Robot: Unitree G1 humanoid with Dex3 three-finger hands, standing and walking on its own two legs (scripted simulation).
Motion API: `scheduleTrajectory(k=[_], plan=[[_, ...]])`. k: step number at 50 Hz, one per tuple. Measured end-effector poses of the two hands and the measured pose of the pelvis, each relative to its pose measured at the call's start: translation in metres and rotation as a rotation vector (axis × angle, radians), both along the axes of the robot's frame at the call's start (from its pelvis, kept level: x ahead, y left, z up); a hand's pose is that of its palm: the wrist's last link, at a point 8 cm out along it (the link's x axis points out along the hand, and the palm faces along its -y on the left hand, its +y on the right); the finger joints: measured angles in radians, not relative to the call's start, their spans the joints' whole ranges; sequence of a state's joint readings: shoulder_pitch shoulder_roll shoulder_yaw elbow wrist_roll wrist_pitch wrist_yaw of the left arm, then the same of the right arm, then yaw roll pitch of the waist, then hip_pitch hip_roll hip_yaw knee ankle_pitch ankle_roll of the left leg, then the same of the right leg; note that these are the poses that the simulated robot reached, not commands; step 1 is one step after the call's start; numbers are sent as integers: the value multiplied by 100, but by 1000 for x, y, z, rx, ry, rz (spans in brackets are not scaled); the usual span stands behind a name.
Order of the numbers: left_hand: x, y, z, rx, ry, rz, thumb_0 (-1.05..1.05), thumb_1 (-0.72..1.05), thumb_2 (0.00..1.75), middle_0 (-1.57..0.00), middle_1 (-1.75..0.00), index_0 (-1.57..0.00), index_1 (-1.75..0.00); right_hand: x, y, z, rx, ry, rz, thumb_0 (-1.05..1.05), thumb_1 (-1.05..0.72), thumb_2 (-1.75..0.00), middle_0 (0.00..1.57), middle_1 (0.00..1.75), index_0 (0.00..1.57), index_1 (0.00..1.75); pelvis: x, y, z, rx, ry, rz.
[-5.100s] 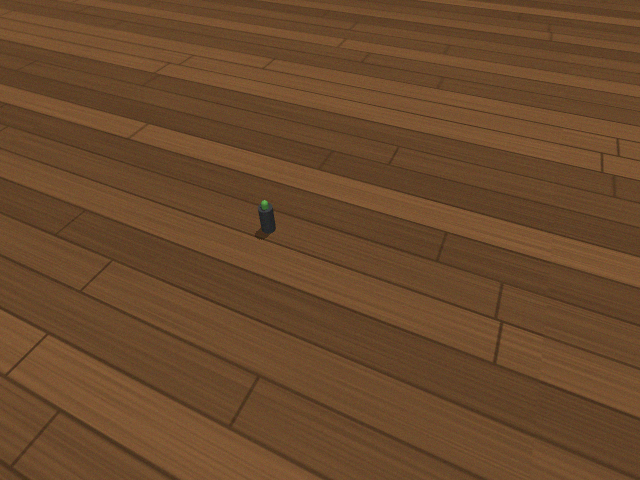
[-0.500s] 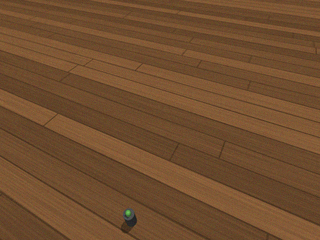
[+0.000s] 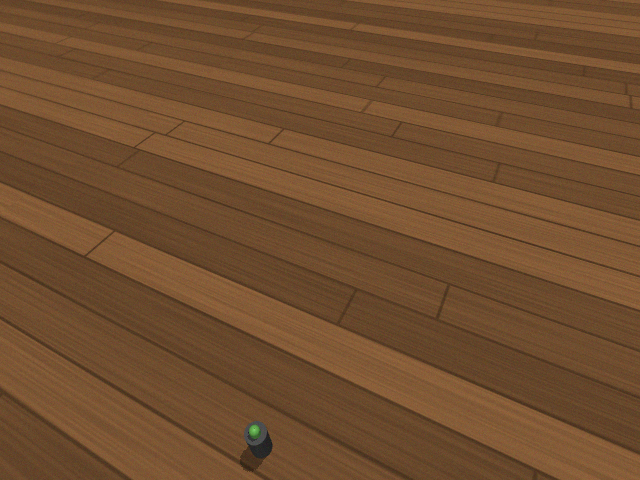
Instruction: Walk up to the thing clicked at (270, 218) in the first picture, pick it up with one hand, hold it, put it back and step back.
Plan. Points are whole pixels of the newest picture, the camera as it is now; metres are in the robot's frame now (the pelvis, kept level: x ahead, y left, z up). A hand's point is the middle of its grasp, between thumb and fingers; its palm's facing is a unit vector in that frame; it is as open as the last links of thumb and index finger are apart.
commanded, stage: walk up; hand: left
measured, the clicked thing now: (257, 438) +0.40 +0.21 -0.70
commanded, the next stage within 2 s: stand in 0.38 s
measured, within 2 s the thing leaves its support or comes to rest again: neither
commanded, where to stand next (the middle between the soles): +0.05 +0.01 m, yaw +0 degrees
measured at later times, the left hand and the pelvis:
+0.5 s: hand out of the picture +0.09 +0.25 -0.16, palm faces -0.02 -0.94 -0.34, open 7.4 cm; pelvis +0.00 +0.00 +0.00, yaw +0 degrees
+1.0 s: hand out of the picture +0.07 +0.25 -0.16, palm faces -0.02 -0.94 -0.34, open 7.4 cm; pelvis +0.00 -0.01 +0.00, yaw +0 degrees
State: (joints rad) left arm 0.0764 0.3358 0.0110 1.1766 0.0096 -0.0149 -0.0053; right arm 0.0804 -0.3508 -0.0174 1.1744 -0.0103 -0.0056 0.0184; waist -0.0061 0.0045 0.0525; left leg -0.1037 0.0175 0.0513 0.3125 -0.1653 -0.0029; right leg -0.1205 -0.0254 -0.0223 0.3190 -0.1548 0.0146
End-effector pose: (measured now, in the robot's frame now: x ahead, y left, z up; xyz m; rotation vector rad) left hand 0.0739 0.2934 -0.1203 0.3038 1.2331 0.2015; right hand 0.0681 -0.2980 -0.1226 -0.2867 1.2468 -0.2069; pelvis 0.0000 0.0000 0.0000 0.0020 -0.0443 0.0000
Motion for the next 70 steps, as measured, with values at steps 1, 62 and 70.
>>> scheduleTrajectory(k=[1,62,70], plan=[[1,0,0,0,-1,-1,1,90,90,-20,-30,-20,-30,-2,0,0,-1,3,-2,1,-90,-90,21,30,21,30,0,0,0,0,0,0],[-1,-6,2,9,-3,-12,1,90,90,-20,-30,-20,-30,-1,-8,0,-4,3,18,1,-90,-90,21,30,21,30,4,-10,0,0,0,6],[4,-7,3,11,-21,-17,1,90,90,-20,-30,-20,-30,2,-8,1,-2,-7,21,1,-90,-90,21,30,21,30,5,-11,0,0,-2,7]])
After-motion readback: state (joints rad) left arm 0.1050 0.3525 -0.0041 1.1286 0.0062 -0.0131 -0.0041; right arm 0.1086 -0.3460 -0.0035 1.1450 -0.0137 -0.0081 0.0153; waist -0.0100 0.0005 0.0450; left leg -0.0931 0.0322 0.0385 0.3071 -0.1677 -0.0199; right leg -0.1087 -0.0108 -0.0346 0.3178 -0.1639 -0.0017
